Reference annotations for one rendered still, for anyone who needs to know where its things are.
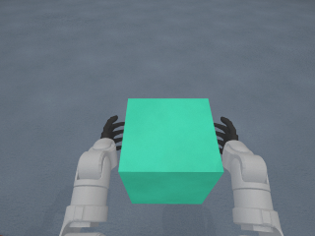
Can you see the carton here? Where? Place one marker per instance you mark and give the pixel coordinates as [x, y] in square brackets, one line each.
[170, 153]

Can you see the left robot hand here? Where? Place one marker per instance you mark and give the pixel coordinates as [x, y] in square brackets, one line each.
[108, 132]

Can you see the right robot hand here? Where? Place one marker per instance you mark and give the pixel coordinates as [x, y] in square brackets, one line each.
[230, 132]

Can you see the left robot forearm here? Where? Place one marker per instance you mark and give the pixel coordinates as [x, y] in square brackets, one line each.
[89, 198]

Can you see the right robot forearm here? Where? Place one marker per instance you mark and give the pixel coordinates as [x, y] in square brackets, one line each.
[253, 207]

